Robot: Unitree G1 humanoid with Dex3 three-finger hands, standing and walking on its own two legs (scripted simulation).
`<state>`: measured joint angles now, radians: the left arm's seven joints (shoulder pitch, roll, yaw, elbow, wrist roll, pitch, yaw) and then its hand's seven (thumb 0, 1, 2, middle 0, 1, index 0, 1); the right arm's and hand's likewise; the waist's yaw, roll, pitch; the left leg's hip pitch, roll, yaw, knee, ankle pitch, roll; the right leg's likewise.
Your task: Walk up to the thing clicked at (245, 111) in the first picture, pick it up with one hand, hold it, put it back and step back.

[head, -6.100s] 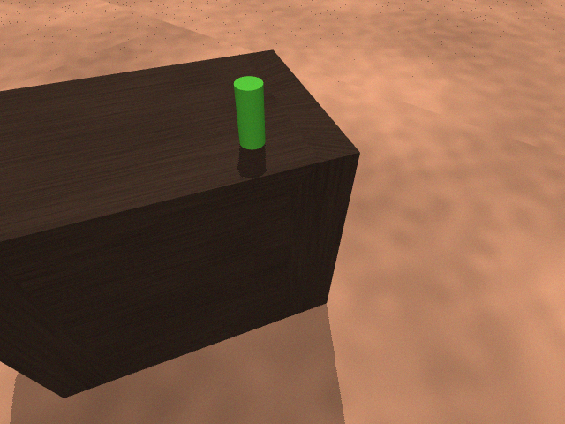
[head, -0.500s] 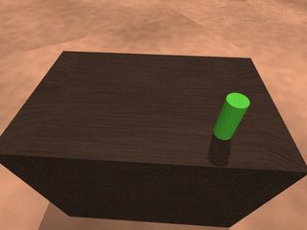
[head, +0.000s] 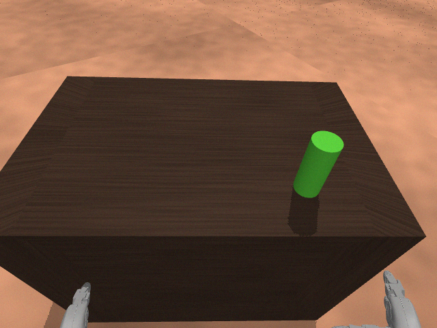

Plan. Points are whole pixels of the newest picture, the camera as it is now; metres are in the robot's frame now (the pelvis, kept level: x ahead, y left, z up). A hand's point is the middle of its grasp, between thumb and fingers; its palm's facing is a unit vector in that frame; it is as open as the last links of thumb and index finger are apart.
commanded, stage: rise first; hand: right
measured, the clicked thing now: (315, 166) +0.44 -0.21 +0.05
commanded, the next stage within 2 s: go down in 1.28 s
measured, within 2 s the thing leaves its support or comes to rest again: neither
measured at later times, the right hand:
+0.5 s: hand (396, 300) +0.17 -0.25 +0.05, palm faces +0.33 +0.86 -0.39, open 17.7 cm
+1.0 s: hand (425, 297) +0.16 -0.26 +0.11, palm faces +0.36 +0.84 -0.41, open 17.6 cm
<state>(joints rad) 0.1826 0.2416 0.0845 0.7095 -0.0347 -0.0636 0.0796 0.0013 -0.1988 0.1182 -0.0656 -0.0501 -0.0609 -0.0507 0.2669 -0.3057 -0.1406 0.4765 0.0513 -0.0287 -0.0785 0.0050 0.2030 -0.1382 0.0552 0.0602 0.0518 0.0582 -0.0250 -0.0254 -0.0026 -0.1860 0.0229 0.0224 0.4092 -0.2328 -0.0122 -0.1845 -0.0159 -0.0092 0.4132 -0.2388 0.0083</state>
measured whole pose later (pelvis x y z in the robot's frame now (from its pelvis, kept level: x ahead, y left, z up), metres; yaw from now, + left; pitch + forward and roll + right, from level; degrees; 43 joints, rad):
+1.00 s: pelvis -0.03 +0.01 +0.00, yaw -1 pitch -5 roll +0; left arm 0.24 0.22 0.16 0.64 -0.02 -0.13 0.04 -0.01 -0.55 0.05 -0.06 -0.04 -0.05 -0.05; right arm 0.44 -0.33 -0.31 -0.13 0.05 -0.27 -0.02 -0.01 0.59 -0.04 0.05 0.06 0.05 0.06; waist -0.05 -0.04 0.06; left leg -0.11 0.03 0.04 0.41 -0.21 0.00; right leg -0.10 -0.01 0.01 0.38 -0.19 0.01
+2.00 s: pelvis -0.02 +0.01 +0.00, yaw -2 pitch -2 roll +0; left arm 0.18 0.22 0.05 0.72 -0.04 -0.14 0.14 -0.01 -0.53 0.05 -0.06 -0.04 -0.05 -0.04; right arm -0.03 -0.51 -0.53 0.33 0.26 -0.15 0.38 -0.01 0.52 -0.04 0.05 0.05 0.05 0.05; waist -0.02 -0.02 -0.02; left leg -0.17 0.03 0.05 0.43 -0.23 -0.01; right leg -0.17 -0.01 0.02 0.41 -0.22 0.01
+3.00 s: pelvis -0.01 +0.00 -0.01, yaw -1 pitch +6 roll +1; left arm 0.21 0.26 -0.06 0.69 -0.02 -0.22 0.22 -0.01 -0.55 0.07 -0.06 -0.05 -0.05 -0.06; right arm -0.50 -0.80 -0.62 0.96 0.26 -0.07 0.62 -0.01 0.51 -0.04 0.06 0.04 0.05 0.04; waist 0.04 0.01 -0.07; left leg -0.36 0.02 0.04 0.52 -0.26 -0.01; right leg -0.39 -0.02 0.02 0.56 -0.28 0.01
